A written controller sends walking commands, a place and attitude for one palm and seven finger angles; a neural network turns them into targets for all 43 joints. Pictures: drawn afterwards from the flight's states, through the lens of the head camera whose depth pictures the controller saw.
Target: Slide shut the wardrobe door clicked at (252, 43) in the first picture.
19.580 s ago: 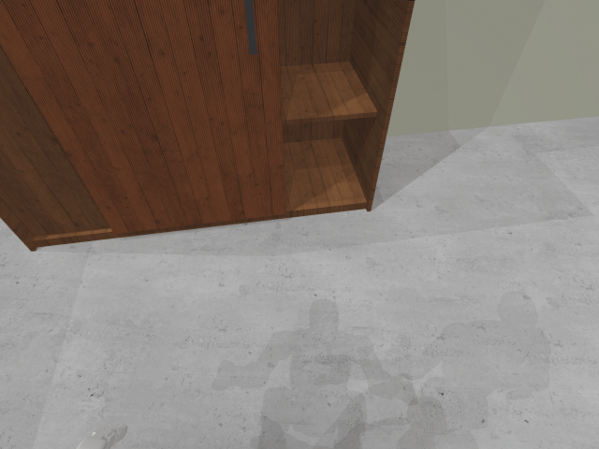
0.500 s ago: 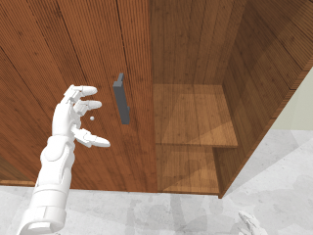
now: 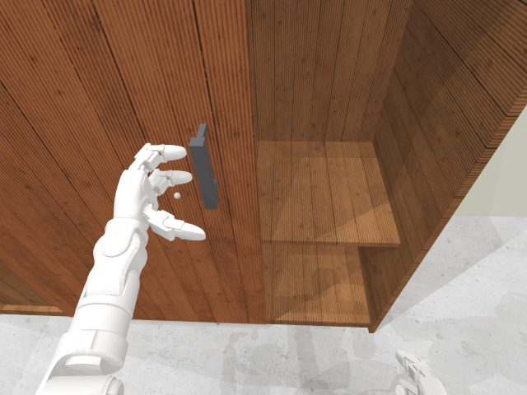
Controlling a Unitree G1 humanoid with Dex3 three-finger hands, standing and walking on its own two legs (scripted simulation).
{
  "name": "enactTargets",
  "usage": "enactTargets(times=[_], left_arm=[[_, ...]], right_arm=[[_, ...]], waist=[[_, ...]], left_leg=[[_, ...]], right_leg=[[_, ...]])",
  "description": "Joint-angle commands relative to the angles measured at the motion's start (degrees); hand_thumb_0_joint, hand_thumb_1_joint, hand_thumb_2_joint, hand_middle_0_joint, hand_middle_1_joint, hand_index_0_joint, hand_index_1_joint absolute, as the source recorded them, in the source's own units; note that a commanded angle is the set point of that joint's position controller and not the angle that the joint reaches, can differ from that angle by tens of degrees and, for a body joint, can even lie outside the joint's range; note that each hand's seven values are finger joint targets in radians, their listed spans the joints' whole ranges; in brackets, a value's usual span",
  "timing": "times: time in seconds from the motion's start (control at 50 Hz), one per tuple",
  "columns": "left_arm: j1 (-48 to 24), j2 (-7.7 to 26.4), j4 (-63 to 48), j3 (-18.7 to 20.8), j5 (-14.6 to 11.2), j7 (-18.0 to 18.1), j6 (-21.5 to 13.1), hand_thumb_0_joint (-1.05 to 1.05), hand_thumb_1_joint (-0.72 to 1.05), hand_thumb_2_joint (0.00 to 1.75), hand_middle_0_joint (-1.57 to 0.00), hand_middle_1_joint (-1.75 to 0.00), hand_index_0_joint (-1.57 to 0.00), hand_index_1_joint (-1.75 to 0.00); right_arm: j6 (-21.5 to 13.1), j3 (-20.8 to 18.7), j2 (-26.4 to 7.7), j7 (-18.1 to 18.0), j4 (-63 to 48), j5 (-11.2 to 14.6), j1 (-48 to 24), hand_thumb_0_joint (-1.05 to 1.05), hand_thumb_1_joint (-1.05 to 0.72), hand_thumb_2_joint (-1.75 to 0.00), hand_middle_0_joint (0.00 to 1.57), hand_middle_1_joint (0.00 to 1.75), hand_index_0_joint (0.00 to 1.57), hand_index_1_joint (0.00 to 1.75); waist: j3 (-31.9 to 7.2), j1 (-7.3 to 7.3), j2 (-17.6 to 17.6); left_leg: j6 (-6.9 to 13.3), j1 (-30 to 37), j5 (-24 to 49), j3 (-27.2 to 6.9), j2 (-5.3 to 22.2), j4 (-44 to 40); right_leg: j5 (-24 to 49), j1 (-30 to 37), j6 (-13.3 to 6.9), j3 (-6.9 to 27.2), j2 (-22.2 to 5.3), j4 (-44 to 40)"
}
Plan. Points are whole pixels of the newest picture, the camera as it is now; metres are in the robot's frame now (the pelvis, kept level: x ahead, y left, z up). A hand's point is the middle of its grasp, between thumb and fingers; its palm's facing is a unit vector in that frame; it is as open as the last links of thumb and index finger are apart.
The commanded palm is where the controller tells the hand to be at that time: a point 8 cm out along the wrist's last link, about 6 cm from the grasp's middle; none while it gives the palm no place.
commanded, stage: feel for the door with the fingertips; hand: left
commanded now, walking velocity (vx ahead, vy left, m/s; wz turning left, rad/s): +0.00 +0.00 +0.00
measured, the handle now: (207, 168) +0.46 +0.11 +0.10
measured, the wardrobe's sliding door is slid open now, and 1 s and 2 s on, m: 0.38 0.38 0.38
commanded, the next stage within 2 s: slide the fingers in behind the handle in 0.52 s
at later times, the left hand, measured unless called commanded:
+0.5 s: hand (180, 181) +0.41 +0.15 +0.12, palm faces +0.00 -1.00 -0.02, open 14.0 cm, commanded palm +0.38 +0.19 +0.11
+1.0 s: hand (179, 199) +0.38 +0.14 +0.11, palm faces +0.00 -1.00 -0.01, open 14.0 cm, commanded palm +0.36 +0.19 +0.11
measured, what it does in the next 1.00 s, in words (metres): stands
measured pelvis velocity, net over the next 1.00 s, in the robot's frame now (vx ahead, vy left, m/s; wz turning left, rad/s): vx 0.01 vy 0.00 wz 0.00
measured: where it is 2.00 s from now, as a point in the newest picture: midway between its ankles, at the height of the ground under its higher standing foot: outside the picture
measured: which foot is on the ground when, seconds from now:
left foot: down 0.00-1.00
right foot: down 0.00-1.00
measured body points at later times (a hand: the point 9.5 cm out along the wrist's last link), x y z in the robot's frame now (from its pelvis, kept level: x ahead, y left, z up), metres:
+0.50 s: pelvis +0.02 +0.00 +0.00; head +0.04 -0.02 +0.45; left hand +0.40 +0.20 +0.12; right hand +0.12 -0.26 -0.12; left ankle +0.03 +0.12 -0.73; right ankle -0.03 -0.09 -0.73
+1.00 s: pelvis +0.01 +0.00 +0.00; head +0.02 -0.02 +0.45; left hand +0.38 +0.20 +0.11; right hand +0.14 -0.25 -0.11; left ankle +0.03 +0.12 -0.73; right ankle -0.03 -0.09 -0.73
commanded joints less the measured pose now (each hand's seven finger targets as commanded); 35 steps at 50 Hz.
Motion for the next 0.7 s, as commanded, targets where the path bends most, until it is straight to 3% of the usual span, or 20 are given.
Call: enactTargets(times=[0.0,0.06,0.12,0.18,0.2,0.3,0.36,0.4,0.44,0.54,0.58,0.6,0.62,0.68], left_arm=[[-21.02,7.73,-10.60,2.67,-1.75,-0.65,-3.02,0.00,-0.50,0.30,-0.30,-1.20,-0.30,-1.20],[-23.68,6.61,-10.51,1.64,-1.80,-0.81,-4.59,0.00,-0.50,0.30,-0.30,-1.20,-0.30,-1.20],[-24.91,8.27,-9.04,2.50,-0.81,-0.22,-5.72,0.00,-0.50,0.30,-0.30,-1.20,-0.30,-1.20],[-26.38,9.22,-8.23,3.16,-0.08,0.19,-5.82,0.00,-0.50,0.30,-0.30,-1.20,-0.30,-1.20],[-26.48,12.18,-7.37,5.56,0.14,0.60,-5.86,0.00,-0.50,0.30,-0.30,-1.20,-0.30,-1.20],[-25.44,13.41,-9.25,7.09,-0.16,0.31,-7.13,0.00,-0.50,0.30,-0.30,-1.20,-0.30,-1.20],[-26.09,9.74,-8.09,3.90,-0.39,-0.67,-7.15,0.00,-0.50,0.30,-0.30,-1.20,-0.30,-1.20],[-24.42,8.93,-6.10,3.36,-0.35,-1.15,-6.33,0.00,-0.50,0.30,-0.30,-1.20,-0.30,-1.20],[-24.37,7.36,-5.49,2.00,-0.61,-1.59,-5.41,0.00,-0.50,0.30,-0.30,-1.20,-0.30,-1.20],[-26.47,8.84,-6.88,3.46,-0.67,-0.90,-5.26,0.00,-0.50,0.30,-0.30,-1.20,-0.30,-1.20],[-28.23,11.58,-7.93,5.60,-0.56,-0.36,-5.98,0.00,-0.50,0.30,-0.30,-1.20,-0.30,-1.20],[-27.24,12.53,-7.85,6.31,-0.30,-0.03,-6.31,0.00,-0.50,0.30,-0.30,-1.20,-0.30,-1.20],[-28.25,11.78,-9.13,5.61,-0.24,0.09,-6.86,0.00,-0.50,0.30,-0.30,-1.20,-0.30,-1.20],[-24.10,10.59,-11.44,5.30,0.05,0.16,-7.59,0.00,-0.50,0.30,-0.30,-1.20,-0.30,-1.20]], right_arm=[[-2.58,-2.82,-7.44,-0.46,-7.93,0.40,-2.24,0.00,-0.90,-0.90,0.20,0.30,0.20,0.30],[-2.91,-3.03,-7.47,-0.09,-7.64,0.29,-1.37,0.00,-0.90,-0.90,0.20,0.30,0.20,0.30],[-2.63,-3.28,-7.76,0.16,-6.93,0.12,-0.27,0.00,-0.90,-0.90,0.20,0.30,0.20,0.30],[-2.24,-3.38,-7.77,0.31,-6.82,-0.08,0.32,0.00,-0.90,-0.90,0.20,0.30,0.20,0.30],[-1.90,-3.45,-8.10,0.23,-6.39,-0.11,0.59,0.00,-0.90,-0.90,0.20,0.30,0.20,0.30],[-1.65,-3.51,-7.78,0.37,-7.03,-0.40,0.91,0.00,-0.90,-0.90,0.20,0.30,0.20,0.30],[-1.76,-3.67,-7.61,0.61,-6.94,-0.02,1.08,0.00,-0.90,-0.90,0.20,0.30,0.20,0.30],[-1.62,-3.91,-8.00,0.80,-6.78,-0.02,1.77,0.00,-0.90,-0.90,0.20,0.30,0.20,0.30],[-1.42,-4.04,-8.08,0.87,-7.03,0.20,1.75,0.00,-0.90,-0.90,0.20,0.30,0.20,0.30],[-1.19,-4.15,-8.18,0.81,-6.96,-0.05,1.94,0.00,-0.90,-0.90,0.20,0.30,0.20,0.30],[-0.94,-4.07,-8.29,0.63,-6.86,-0.20,2.04,0.00,-0.90,-0.90,0.20,0.30,0.20,0.30],[-0.79,-4.00,-8.28,0.64,-6.72,-0.33,1.95,0.00,-0.90,-0.90,0.20,0.30,0.20,0.30],[-0.84,-3.83,-7.94,0.75,-7.02,-0.38,1.68,0.00,-0.90,-0.90,0.20,0.30,0.20,0.30],[-1.21,-3.95,-7.50,1.12,-8.00,-0.47,1.19,0.00,-0.90,-0.90,0.20,0.30,0.20,0.30]], waist=[[-15.16,0.12,-4.27],[-15.33,-0.63,-4.18],[-14.50,-0.97,-4.55],[-15.94,-0.75,-3.58],[-15.90,-0.43,-3.81],[-19.94,0.48,-2.79],[-17.46,-0.64,-1.45],[-16.81,-0.73,-3.85],[-16.00,-1.06,-4.10],[-16.85,-0.90,-4.27],[-18.17,-0.80,-5.34],[-17.74,-0.32,-4.47],[-18.36,-0.54,-2.82],[-21.10,0.60,-0.84]], left_leg=[[1.87,12.71,9.53,-2.17,-1.45,-2.17],[1.96,13.38,10.82,-2.22,-1.50,-1.55],[2.10,12.66,10.72,-2.21,-1.49,-1.26],[2.15,12.80,11.55,-2.08,-1.61,-0.98],[2.14,12.02,11.11,-2.06,-1.58,-0.83],[2.17,12.56,15.35,-1.32,-1.81,-0.47],[2.07,13.38,15.34,-1.38,-1.57,-0.33],[2.24,12.62,15.30,-1.44,-1.56,-0.04],[2.28,12.44,14.74,-1.33,-1.70,-0.11],[2.36,12.85,15.39,-1.60,-1.67,0.17],[2.43,12.69,15.52,-1.58,-1.78,0.11],[2.42,12.34,15.67,-1.44,-1.70,0.13],[2.34,12.80,15.60,-1.51,-1.84,0.12],[2.06,15.23,18.59,-1.61,-1.62,0.17]], right_leg=[[18.94,-1.67,1.33,1.82,-0.15,-5.60],[20.56,-2.99,1.52,1.75,0.00,-4.97],[20.42,-3.67,1.54,1.95,-0.03,-4.72],[21.40,-3.38,1.55,2.16,-0.12,-4.23],[20.95,-2.65,1.51,2.36,-0.24,-4.43],[27.53,1.50,1.53,2.66,-0.32,-3.33],[26.70,-1.40,1.46,2.30,0.03,-3.52],[26.46,-1.82,1.48,2.01,0.18,-3.70],[26.54,-2.66,1.63,1.98,0.17,-3.74],[26.51,-2.70,1.59,1.88,0.15,-3.53],[27.42,-1.44,1.72,2.22,0.03,-3.32],[27.29,-1.16,1.62,2.31,-0.02,-3.38],[27.31,-1.10,1.58,2.36,-0.10,-3.12],[28.54,-0.33,1.27,1.99,0.02,-2.39]])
